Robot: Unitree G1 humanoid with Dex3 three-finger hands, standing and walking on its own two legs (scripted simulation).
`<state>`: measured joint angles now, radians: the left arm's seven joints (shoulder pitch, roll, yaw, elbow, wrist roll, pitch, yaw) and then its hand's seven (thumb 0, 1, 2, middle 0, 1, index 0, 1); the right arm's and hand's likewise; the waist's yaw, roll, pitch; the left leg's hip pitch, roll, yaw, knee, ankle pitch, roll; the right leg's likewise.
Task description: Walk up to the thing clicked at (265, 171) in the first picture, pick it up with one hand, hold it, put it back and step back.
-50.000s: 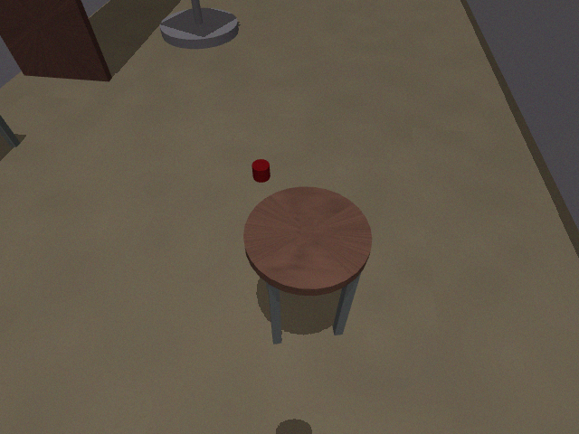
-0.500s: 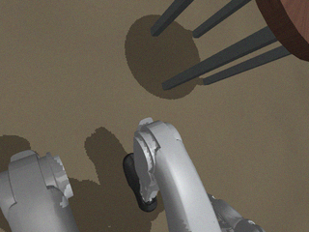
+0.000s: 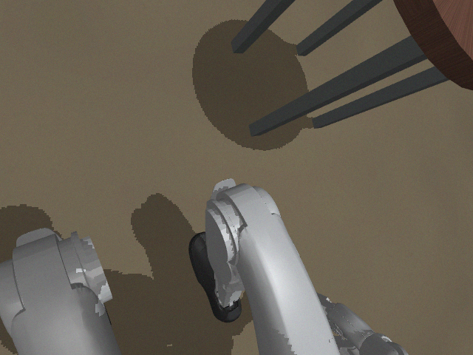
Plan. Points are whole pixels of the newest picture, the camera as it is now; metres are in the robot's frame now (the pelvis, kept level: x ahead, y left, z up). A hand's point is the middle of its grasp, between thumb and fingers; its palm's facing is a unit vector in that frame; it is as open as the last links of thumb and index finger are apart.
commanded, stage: withdraw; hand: left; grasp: from above
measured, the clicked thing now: out of the picture +0.43 +0.35 -0.27
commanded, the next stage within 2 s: home in 0.76 s
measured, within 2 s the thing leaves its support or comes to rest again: rests again in 0.24 s
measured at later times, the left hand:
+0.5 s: hand out of the picture +0.42 +0.37 -0.05, palm faces -0.48 -0.11 -0.87, open 14.1 cm
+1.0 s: hand out of the picture +0.44 +0.36 -0.14, palm faces -0.35 -0.10 -0.93, open 13.6 cm
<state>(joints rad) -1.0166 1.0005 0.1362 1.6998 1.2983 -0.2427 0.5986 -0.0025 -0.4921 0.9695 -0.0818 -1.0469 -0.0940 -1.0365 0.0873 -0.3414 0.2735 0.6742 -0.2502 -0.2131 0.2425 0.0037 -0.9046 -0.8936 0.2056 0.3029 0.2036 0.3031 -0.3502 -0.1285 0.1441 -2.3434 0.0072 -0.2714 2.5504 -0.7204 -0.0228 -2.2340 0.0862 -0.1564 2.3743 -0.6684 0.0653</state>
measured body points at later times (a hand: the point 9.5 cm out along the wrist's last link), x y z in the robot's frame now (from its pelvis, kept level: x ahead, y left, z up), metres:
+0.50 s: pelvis +0.00 -0.01 +0.07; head +0.21 +0.08 +0.45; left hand +0.44 +0.37 +0.00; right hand +0.13 -0.25 -0.05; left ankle +0.06 +0.13 -0.27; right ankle +0.11 -0.12 -0.27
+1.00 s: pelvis -0.01 +0.00 +0.02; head +0.23 +0.11 +0.39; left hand +0.45 +0.36 -0.08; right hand +0.06 -0.27 -0.07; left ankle +0.06 +0.13 -0.27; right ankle +0.11 -0.12 -0.27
